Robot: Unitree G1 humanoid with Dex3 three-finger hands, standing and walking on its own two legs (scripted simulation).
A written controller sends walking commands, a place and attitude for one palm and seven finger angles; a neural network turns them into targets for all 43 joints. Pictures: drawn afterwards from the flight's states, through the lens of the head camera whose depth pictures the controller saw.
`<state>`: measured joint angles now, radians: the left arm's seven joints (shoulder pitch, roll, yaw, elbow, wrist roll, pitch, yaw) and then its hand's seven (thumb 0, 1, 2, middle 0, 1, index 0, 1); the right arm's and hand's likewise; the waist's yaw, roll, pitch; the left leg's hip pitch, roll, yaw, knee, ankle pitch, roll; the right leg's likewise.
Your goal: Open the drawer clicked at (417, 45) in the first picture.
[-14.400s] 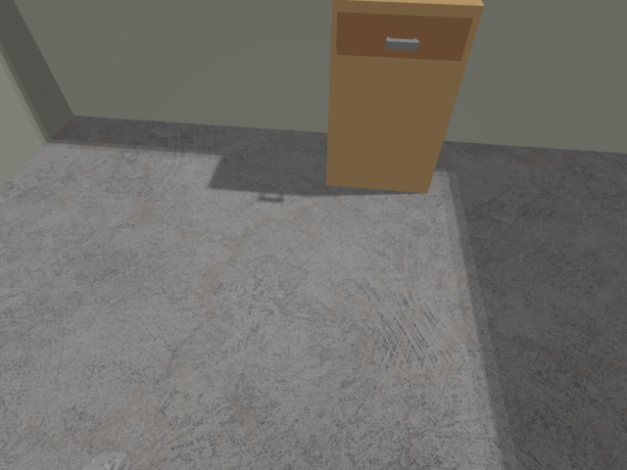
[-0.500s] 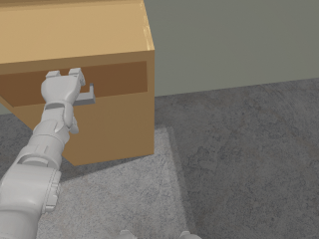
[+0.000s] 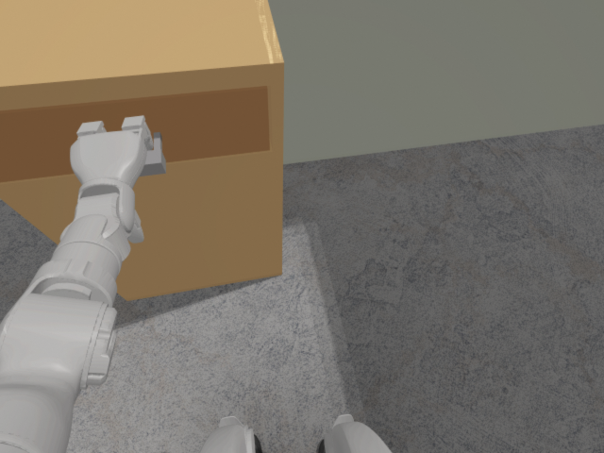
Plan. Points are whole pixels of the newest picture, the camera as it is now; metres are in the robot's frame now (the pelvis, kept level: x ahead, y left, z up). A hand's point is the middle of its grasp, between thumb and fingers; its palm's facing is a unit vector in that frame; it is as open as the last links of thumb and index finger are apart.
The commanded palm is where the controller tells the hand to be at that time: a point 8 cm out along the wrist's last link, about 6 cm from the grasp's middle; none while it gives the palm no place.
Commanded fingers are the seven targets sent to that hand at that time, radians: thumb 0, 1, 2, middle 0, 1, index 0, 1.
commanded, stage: lower the fingers behind the handle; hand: left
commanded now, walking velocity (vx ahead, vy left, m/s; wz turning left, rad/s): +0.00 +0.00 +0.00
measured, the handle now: (126, 154) +0.56 +0.22 +0.00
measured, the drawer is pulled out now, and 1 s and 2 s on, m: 0.00 0.00 0.04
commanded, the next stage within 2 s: close the thumb around the handle in 0.74 s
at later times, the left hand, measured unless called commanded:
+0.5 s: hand (130, 186) +0.52 +0.22 -0.02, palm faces -0.05 -0.03 -1.00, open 13.8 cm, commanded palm +0.51 +0.20 +0.03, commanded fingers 0.00 -0.50 0.30 -0.30 -1.20 -0.30 -1.20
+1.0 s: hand (130, 187) +0.51 +0.22 -0.02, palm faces -0.06 -0.03 -1.00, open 13.2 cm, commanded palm +0.50 +0.20 +0.03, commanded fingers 0.00 0.00 0.52 -0.34 -1.25 -0.34 -1.25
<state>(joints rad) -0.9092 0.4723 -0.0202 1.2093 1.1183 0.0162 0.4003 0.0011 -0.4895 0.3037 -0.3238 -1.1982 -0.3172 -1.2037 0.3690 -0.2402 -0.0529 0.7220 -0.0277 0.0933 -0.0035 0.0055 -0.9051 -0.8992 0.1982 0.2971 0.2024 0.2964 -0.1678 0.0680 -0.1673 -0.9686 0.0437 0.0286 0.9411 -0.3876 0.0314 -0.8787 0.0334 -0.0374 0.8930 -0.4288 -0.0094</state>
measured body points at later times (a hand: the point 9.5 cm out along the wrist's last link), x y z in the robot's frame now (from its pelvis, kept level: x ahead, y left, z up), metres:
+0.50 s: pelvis +0.00 +0.01 -0.02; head +0.14 +0.02 +0.41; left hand +0.51 +0.22 +0.03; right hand -0.03 -0.26 -0.14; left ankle +0.02 +0.10 -0.68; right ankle -0.01 -0.12 -0.68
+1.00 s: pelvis +0.00 +0.01 -0.02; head +0.14 +0.02 +0.41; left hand +0.51 +0.21 +0.03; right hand -0.02 -0.26 -0.13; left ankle +0.02 +0.10 -0.68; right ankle -0.01 -0.12 -0.68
